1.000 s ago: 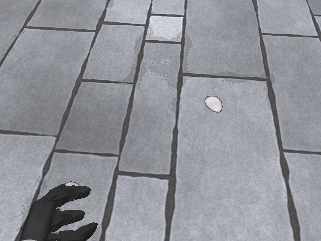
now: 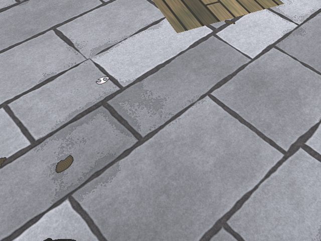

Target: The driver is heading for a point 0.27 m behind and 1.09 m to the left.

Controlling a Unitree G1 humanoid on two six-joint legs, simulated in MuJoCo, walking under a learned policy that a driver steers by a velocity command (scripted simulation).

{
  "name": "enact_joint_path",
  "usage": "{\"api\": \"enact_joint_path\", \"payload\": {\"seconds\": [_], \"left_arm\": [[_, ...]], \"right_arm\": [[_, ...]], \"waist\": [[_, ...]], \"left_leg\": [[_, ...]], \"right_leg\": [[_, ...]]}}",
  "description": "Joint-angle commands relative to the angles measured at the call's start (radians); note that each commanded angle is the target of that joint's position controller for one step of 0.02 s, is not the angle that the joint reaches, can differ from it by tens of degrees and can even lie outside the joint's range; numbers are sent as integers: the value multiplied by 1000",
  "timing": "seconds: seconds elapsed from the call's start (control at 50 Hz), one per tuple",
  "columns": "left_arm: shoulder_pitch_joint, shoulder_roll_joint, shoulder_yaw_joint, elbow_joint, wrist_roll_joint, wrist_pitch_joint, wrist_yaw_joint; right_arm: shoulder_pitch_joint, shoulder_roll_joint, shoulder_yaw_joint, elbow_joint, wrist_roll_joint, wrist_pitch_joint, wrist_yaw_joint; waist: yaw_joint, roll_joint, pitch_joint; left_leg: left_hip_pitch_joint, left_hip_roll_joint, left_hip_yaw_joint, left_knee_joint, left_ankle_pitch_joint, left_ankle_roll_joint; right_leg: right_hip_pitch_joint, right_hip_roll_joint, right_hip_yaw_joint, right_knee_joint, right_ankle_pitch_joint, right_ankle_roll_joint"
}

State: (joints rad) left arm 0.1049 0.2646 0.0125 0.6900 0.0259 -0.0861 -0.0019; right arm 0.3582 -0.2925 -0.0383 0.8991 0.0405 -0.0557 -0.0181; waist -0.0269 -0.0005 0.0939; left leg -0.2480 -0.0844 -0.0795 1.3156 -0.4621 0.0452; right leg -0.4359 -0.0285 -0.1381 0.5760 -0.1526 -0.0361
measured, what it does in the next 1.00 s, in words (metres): walks ahead, turning left: left foot, then right foot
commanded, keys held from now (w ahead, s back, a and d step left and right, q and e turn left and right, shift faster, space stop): q+shift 0.32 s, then w+q+shift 0.40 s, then q+shift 0.28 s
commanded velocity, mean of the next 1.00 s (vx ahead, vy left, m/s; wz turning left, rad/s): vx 0.45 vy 0.00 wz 0.89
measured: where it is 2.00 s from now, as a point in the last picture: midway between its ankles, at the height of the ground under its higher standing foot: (109, 189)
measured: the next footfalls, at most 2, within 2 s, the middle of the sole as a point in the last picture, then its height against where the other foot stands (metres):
left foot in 0.30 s outside the picture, level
right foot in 0.70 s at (170, 218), level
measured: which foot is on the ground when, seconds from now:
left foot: up 0.00-0.28, down 0.30-0.70, up 0.72-1.00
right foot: down 0.00-0.30, up 0.32-0.68, down 0.70-1.00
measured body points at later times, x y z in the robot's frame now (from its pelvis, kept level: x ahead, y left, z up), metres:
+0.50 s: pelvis +0.25 +0.03 +0.02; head +0.28 +0.07 +0.47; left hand +0.39 +0.35 -0.06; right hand +0.43 -0.21 -0.07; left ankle +0.29 +0.11 -0.72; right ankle +0.33 -0.13 -0.66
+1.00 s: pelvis +0.48 +0.10 +0.01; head +0.51 +0.14 +0.46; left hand +0.25 +0.31 -0.10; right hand +0.83 +0.13 -0.05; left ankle +0.48 +0.30 -0.67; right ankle +0.48 -0.06 -0.72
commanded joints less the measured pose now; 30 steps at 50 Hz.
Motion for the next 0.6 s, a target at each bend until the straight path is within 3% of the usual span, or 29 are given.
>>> {"api": "enact_joint_path", "payload": {"seconds": [0.02, 0.06, 0.08, 0.1, 0.12, 0.16, 0.18, 0.22, 0.26, 0.28, 0.3, 0.32, 0.34, 0.36, 0.38, 0.4, 0.42, 0.44, 0.5, 0.52, 0.54, 0.56, 0.6], "left_arm": [[136, 107, 43, 1, -10, -27, 22], [9, 89, 43, -6, -17, -30, 12], [-54, 95, 47, -13, -20, -31, 9], [-84, 113, 55, -15, -21, -29, 12], [-85, 137, 66, -15, -27, -25, 18], [-74, 163, 79, -10, -51, -15, 28], [-75, 169, 82, -8, -63, -7, 32], [-84, 181, 89, -9, -72, 15, 38], [-100, 188, 97, -16, -81, 39, 40], [-115, 176, 95, -21, -86, 53, 37], [-86, 145, 87, -24, -65, 62, 30], [-19, 61, 64, -54, -8, 66, 20], [69, 116, 64, -63, -25, 52, 7], [-15, 166, 73, -72, -55, 27, -6], [-89, 171, 77, -83, -58, 11, -6], [-115, 165, 79, -73, -41, 4, 1], [-123, 163, 82, -72, -27, -1, 2], [-129, 160, 85, -70, -23, -5, -4], [-169, 105, 81, -66, -22, -18, -13], [-79, 60, 45, -36, 53, 54, -23], [-80, 61, 47, -45, 48, 83, -23], [-108, 68, 43, -68, 29, 95, -21], [-146, 91, 46, -99, 1, 92, -12]], "right_arm": [[-84, -111, -41, -139, 20, 29, 2], [-18, -41, -36, -141, 18, 73, -5], [-38, -18, -30, -161, 11, 81, -5], [-56, -9, -27, -181, 1, 81, -1], [-62, -12, -27, -188, -10, 76, 10], [-73, -34, -35, -190, -18, 77, 37], [-87, -51, -42, -200, -20, 82, 49], [-112, -99, -66, -225, -22, 91, 63], [-73, -149, -99, -232, -20, 93, 61], [22, -176, -121, -211, -19, 88, 50], [95, -229, -144, -196, -20, 80, 30], [-8, -316, -151, -243, -26, 75, 17], [-31, -320, -145, -301, -58, 51, 36], [-40, -274, -135, -317, -31, 31, 45], [-57, -217, -118, -307, 4, 22, 42], [-96, -190, -103, -310, 12, 16, 38], [-125, -181, -99, -316, 3, 13, 26], [-136, -177, -99, -328, -7, 15, 13], [-107, -173, -101, -331, -6, 21, -14], [-67, -231, -108, -275, -79, 41, 11], [-54, -202, -105, -287, -77, 50, 32], [-57, -195, -101, -295, -73, 56, 49], [-79, -191, -99, -308, -71, 60, 69]], "waist": [[71, -70, -141], [-14, -79, -68], [-31, -94, -25], [-35, -114, -24], [-29, -110, -67], [-15, -96, -138], [-13, -86, -153], [-23, -73, -155], [-58, -67, -164], [-111, -31, -185], [-134, 107, -162], [3, 357, -167], [14, 295, -451], [-19, 151, -404], [-20, 65, -271], [7, 3, -205], [27, 10, -181], [31, 30, -177], [9, 22, -171], [10, 115, -158], [-5, 102, -144], [-14, 119, -121], [-26, 144, -94]], "left_leg": [[-359, 145, -20, 80, 26, -41], [-276, 180, 6, -78, 30, -55], [-250, 189, 33, -207, 78, -65], [-210, 183, 65, -331, 168, -75], [-156, 179, 86, -442, 311, -72], [-120, 159, 110, -568, 479, -57], [-119, 160, 113, -597, 499, -44], [-104, 142, 142, -626, 462, -8], [-37, 91, 188, -654, 389, 39], [75, 49, 196, -725, 412, 80], [205, 63, 66, -823, 675, 136], [307, 230, -310, -803, 1104, 287], [454, 387, -743, -980, 439, 457], [443, 382, -767, -1088, -50, 400], [351, 347, -730, -1128, -313, 332], [234, 322, -681, -1130, -302, 289], [135, 276, -609, -1129, -242, 264], [81, 229, -546, -1129, -185, 239], [24, 147, -436, -1098, -22, 214], [10, 95, -349, -1068, 35, 202], [-32, 70, -357, -1066, -5, 198], [-87, 69, -400, -1080, -57, 201], [-136, 78, -457, -1080, -107, 201]], "right_leg": [[401, -311, 265, -248, 577, -161], [204, -286, 145, -332, 489, -147], [114, -260, 69, -356, 519, -139], [76, -232, 3, -362, 545, -141], [96, -211, -44, -343, 547, -138], [204, -212, -81, -286, 539, -127], [250, -228, -85, -259, 528, -120], [297, -249, -94, -186, 538, -97], [311, -249, -109, -43, 605, -61], [276, -216, -124, 124, 579, -29], [130, -136, -105, 378, 216, 27], [-141, 63, -70, 723, -543, 103], [-261, 108, 222, 877, -547, 92], [-334, 63, 285, 828, -439, 51], [-376, 35, 275, 734, -357, 27], [-326, 9, 276, 643, -305, 21], [-240, -2, 284, 543, -263, 18], [-161, 4, 277, 460, -227, 21], [-52, 54, 237, 244, -145, 54], [-44, 20, 170, 268, -145, 81], [-31, 30, 158, 246, -152, 97], [-13, 43, 152, 206, -168, 115], [28, 52, 167, 121, -167, 131]]}}
Velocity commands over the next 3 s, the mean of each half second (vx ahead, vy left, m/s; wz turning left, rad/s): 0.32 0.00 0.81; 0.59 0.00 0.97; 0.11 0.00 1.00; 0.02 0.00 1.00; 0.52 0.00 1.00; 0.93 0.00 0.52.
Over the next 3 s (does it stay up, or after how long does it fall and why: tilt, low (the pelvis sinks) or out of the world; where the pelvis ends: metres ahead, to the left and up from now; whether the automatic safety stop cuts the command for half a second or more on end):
stays up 0.20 0.52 0.01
